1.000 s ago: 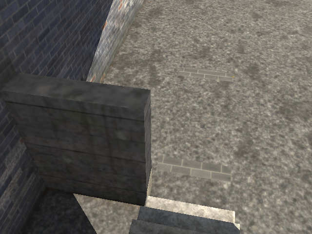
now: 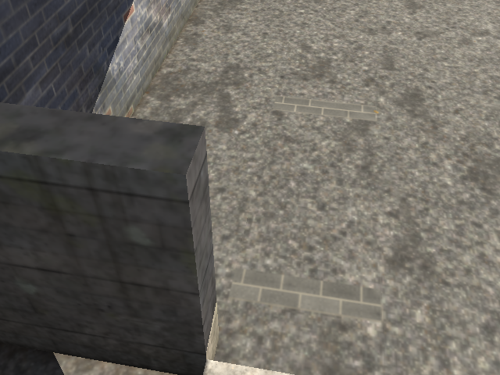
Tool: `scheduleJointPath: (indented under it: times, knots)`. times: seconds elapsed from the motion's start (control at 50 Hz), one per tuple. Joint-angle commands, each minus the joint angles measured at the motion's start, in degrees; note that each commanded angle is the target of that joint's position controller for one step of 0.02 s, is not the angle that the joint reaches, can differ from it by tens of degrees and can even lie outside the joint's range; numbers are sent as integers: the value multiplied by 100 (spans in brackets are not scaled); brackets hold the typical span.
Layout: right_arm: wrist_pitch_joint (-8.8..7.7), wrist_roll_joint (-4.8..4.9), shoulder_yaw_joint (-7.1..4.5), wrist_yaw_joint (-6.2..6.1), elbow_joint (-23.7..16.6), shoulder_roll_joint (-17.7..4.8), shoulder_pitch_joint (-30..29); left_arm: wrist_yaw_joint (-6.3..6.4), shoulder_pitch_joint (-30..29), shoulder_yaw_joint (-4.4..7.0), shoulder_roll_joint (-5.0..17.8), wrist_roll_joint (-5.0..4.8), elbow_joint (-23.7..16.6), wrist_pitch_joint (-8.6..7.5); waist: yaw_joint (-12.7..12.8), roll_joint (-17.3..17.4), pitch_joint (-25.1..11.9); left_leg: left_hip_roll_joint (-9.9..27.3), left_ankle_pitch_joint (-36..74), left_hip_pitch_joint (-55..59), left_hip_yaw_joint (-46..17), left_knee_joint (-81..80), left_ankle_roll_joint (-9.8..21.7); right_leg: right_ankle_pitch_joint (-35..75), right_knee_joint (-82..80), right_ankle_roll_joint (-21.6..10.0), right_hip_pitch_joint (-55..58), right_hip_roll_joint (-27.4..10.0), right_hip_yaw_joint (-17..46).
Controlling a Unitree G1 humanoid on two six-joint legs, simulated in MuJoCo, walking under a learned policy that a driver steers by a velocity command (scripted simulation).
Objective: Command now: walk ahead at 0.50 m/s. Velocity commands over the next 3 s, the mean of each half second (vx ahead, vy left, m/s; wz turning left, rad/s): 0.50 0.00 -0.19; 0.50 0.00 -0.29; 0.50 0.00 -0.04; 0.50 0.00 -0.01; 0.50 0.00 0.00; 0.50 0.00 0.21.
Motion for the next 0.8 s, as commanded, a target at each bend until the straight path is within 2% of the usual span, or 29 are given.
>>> scheduleJointPath:
  times: [0.02, 0.04, 0.06, 0.08, 0.1, 0.12, 0.16, 0.18, 0.2, 0.22, 0.24, 0.28, 0.32, 0.36, 0.42, 0.5, 0.54, 0.56, 0.58, 0.6, 0.62, 0.64, 0.66, 0.68, 0.7, 0.72, 0.74, 0.76, 0.8]
  knots:
    - [83, -41, 8, 65, -130, -349, -78, 17, -713, 206, 1171, -90, -639, 210, -55, -822, 1266, 608, -1053, -99, -772, -2385, 147, 4491, -915, -817, 63, -1691, 3258]
    - [-93, 25, -86, 68, 424, -533, 1366, -150, -868, 289, 1362, 131, -742, 391, -453, -185, 549, -36, -1162, 1895, 54, -1663, 107, 5472, 113, -857, -436, -1202, 2469]
    - [-268, 363, -209, -24, 1279, -724, 3472, -380, -1095, 285, 1117, 87, -720, 494, -1108, 745, 312, 271, 72, 3972, -291, -3337, 328, 5049, 1550, -570, -1400, -816, 2254]
    - [-182, 394, -543, -61, 1388, -1354, 4407, -743, -300, 278, 933, 193, -481, 485, -1344, 1676, -762, 1016, 3431, 6535, -576, -816, 1522, 1621, 4641, -71, -3289, 374, 1387]
    - [-155, 267, -672, 20, 980, -1771, 3522, -753, -59, 441, 973, -72, -667, 417, -997, 777, -994, 1454, 3732, 7014, -1152, 300, 2072, 364, 5328, 92, -5191, 606, 852]
    - [-130, 37, -787, -41, 870, -1806, 3032, -676, -771, 395, 908, -301, -1283, 362, -1315, 319, -400, 1840, 792, 6428, -2626, -459, 2550, 681, 4082, 220, -6292, 282, 1025]
    - [111, 94, -404, -53, 1210, -518, 2681, -399, -950, 272, 714, -252, -949, 399, -839, -490, 843, 1873, -3700, 3753, -2870, -1458, 2143, 1743, 3768, -186, -6435, -839, 1235]
    - [10, -34, -54, -247, 1153, 608, 2496, -260, -486, 189, 462, -2, -667, 446, -503, -868, 1236, 1389, -3755, 2620, -2200, -1313, 1610, 4156, 1480, -291, -6087, -1328, 1850]
    - [-148, 293, 27, -362, 1177, 832, 2466, -332, -228, 220, 533, 67, -318, 518, -462, -697, 1464, 1089, -3626, 904, -1560, -1407, 1709, 6000, 67, -216, -4758, -1279, 1298]
    - [-249, 367, 75, -398, 1269, 779, 2538, -486, -650, 207, 424, 178, -296, 624, -565, 83, 1449, 786, -4453, -279, -1300, -1458, 1634, 6675, 430, -205, -3985, -1134, 656]
    - [-340, 231, 134, -411, 1363, 607, 2389, -683, -767, 80, 214, 195, -443, 599, -421, 392, 1221, 800, -4550, -958, -1397, -1218, 1570, 7116, 1387, -127, -3408, -1174, 644]
    - [-581, 242, 251, -603, 1145, 494, 1859, -713, -1730, 128, 520, 292, -954, 461, -557, -325, 824, 474, -4239, -1205, -686, -983, 1199, 8915, -1315, -166, -2559, -1230, 627]
    - [-708, 221, 287, -647, 1127, 101, 1537, -636, -1979, 214, 856, 358, -1011, 390, -439, 171, 815, 523, -4886, -1648, -643, -757, 1114, 8709, -1199, -34, -1539, -1112, 639]
    - [-708, 110, 426, -768, 1140, 145, 1630, -561, -2204, 233, 1020, 399, -1171, 458, -559, 134, 955, 743, -4950, -595, -867, -194, 1099, 8415, -1557, 22, -2161, -1067, 982]
    - [-593, 291, 436, -839, 1177, 212, 2233, -525, -2416, 141, 793, 413, -1193, 396, -849, -14, 1149, 692, -4829, 244, -678, 494, 1006, 7850, -2454, 106, -1897, -1059, 522]
    - [-294, 360, 311, -847, 1187, 38, 2310, -631, -3294, 205, 1007, 449, -1375, 431, -1344, -116, 1155, 964, -3056, 1885, -914, 1454, 813, 6576, -4122, 171, -2028, -1348, 411]
    - [-135, 86, 195, -549, 969, -294, 1625, -581, -972, 345, 1094, 326, -357, 278, -480, -356, 719, 849, -2473, 355, -387, 3032, 497, 6819, -4005, 91, 1106, -1202, 234]
    - [-79, 303, 104, -455, 898, -438, 1217, -459, 647, 554, 1410, 362, 374, 217, 244, -1154, 879, 516, -3284, 33, -249, 4613, 71, 7407, -5818, -53, 2121, -1326, 315]
    - [35, 387, -137, -306, 763, -1083, 691, -390, 1778, 841, 1730, 332, 757, 213, 1072, -2347, 686, -445, -5772, -284, 420, 7447, -50, 8282, -6922, -609, 2915, -1246, -46]
    - [56, 322, -103, -42, 383, -300, 1186, -329, 1703, 982, 2447, 296, 655, 196, 353, -2097, -704, -1004, -7156, -2491, 125, 8586, -54, 11492, -3410, -1463, 5417, -1945, 1005]
    - [-104, 331, -33, 110, -230, -33, 590, -239, 1909, 992, 2265, 477, 644, 228, 740, -1053, -1389, -821, -6891, -3956, -248, 7992, -33, 10740, -2785, -1794, 6676, -2277, 1710]
    - [-223, 523, -122, 189, -656, -297, -14, -229, 1564, 909, 1967, 406, 628, 292, 805, -497, -812, -450, -6868, -5035, -55, 7597, 14, 9091, -2905, -1827, 6118, -2570, 2003]
    - [-252, 659, -168, 120, -729, -247, -62, -332, 745, 700, 1540, 282, 597, 334, 230, -756, 215, -61, -6006, -5302, -629, 6926, 176, 6804, -3438, -1876, 4080, -2970, 3184]
    - [-219, 384, -104, -23, -447, 31, 56, -298, -21, 332, 399, 330, 398, 289, -173, 47, 1128, 638, -4023, -5009, -1130, 4523, 388, 5711, -3478, -1362, 2059, -2810, 2627]
    - [-154, 239, -188, -120, 187, -106, 574, -239, -272, 120, -87, -12, 274, 289, -411, 381, 1537, 693, -1768, -2914, -702, 2323, 400, 5153, -3668, -1205, -410, -2375, 1606]
    - [10, 104, -150, -105, 471, 263, 964, -290, -359, 175, 237, -25, 321, 253, -756, -995, 1414, 265, -1452, -949, -11, 3077, 375, 4855, -3851, -1331, -2501, -1759, 1456]
    - [55, 78, 32, 62, 506, 589, 1039, -320, -699, 220, 492, 122, 220, 186, -893, -1191, 1178, 261, -847, -125, 5, 3855, 259, 4340, -3468, -1300, -3272, -1561, 1370]
    - [23, -18, 103, 72, 332, 574, 902, -180, -908, 151, 255, 59, -9, 84, -768, -647, 933, 423, 292, -284, -301, 2718, 224, 3562, -3238, -1067, -3150, -1305, 1245]
    - [-74, 221, 85, -97, 268, 271, 625, -2, -1564, 160, 688, 210, -440, -96, -751, -276, 532, 23, 1847, 2479, 241, 1298, -88, 2214, -2667, -632, -4866, -565, 558]
Next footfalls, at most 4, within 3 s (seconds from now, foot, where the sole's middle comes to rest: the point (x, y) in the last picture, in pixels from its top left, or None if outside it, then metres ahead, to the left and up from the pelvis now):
0.06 left None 0.15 0.10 -0.86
0.58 right None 0.34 -0.15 -1.08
0.96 left None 0.60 -0.01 -1.29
1.42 right None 0.80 -0.23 -1.51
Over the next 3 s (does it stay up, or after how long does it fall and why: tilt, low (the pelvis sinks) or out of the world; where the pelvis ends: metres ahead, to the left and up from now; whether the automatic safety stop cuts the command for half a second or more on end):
stays up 1.63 -0.21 -0.94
